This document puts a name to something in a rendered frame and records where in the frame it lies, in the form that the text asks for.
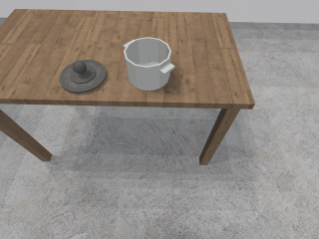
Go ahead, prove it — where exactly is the knob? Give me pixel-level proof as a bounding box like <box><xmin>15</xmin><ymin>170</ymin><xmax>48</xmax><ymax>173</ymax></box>
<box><xmin>73</xmin><ymin>60</ymin><xmax>87</xmax><ymax>74</ymax></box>

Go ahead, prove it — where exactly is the table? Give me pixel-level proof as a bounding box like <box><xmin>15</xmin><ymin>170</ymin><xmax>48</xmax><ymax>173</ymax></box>
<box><xmin>0</xmin><ymin>9</ymin><xmax>255</xmax><ymax>165</ymax></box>

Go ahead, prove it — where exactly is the pot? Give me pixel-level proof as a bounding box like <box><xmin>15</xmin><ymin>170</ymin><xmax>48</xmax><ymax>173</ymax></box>
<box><xmin>123</xmin><ymin>37</ymin><xmax>175</xmax><ymax>91</ymax></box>

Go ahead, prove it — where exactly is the lid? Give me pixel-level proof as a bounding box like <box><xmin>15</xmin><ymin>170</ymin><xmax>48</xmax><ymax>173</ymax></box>
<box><xmin>59</xmin><ymin>60</ymin><xmax>107</xmax><ymax>94</ymax></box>

